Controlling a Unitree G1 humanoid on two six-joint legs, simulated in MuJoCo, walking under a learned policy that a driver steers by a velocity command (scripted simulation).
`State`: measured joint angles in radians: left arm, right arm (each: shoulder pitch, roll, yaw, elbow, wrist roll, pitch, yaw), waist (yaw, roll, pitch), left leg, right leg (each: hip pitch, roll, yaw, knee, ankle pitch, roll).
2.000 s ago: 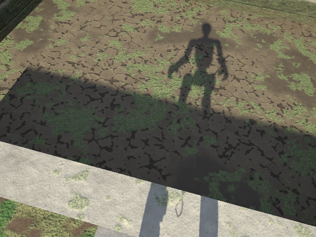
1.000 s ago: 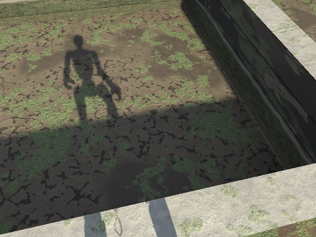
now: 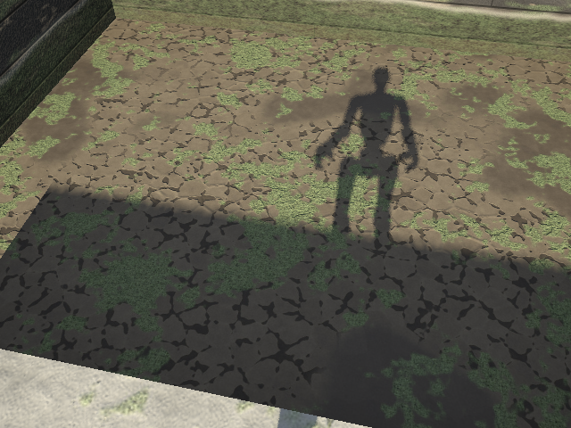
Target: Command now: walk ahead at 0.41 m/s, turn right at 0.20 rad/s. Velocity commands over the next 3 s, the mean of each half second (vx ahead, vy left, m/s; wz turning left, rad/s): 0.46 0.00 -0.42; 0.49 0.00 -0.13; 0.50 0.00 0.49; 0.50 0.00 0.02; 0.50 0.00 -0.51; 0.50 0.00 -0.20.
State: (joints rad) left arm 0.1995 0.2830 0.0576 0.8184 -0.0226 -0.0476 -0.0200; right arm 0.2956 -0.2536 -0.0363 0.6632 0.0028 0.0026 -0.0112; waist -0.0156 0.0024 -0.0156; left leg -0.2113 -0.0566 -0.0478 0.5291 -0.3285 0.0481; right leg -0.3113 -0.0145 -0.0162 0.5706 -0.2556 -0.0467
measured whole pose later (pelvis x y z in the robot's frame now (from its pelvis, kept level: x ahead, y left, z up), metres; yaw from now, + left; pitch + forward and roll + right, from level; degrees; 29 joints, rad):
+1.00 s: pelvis +0.24 -0.07 +0.00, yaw -18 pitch +0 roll +1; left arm 0.23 0.19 -0.01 0.66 0.02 -0.01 0.01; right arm 0.23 -0.26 -0.05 0.67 0.00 0.06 -0.02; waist -0.01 0.02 0.00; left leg -0.55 -0.09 -0.09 1.14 -0.37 -0.02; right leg -0.33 0.00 -0.07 0.60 -0.28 -0.05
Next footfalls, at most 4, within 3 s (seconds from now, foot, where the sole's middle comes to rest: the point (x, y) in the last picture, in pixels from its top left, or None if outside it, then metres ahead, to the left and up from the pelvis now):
0.40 left None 0.30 0.06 -0.77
0.82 right None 0.28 -0.18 -0.77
1.16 left None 0.32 0.00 -0.77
1.42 right None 0.32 -0.13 -0.77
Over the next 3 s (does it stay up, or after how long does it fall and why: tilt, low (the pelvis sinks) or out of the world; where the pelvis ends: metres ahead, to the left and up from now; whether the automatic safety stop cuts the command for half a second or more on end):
stays up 0.32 -0.02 -0.01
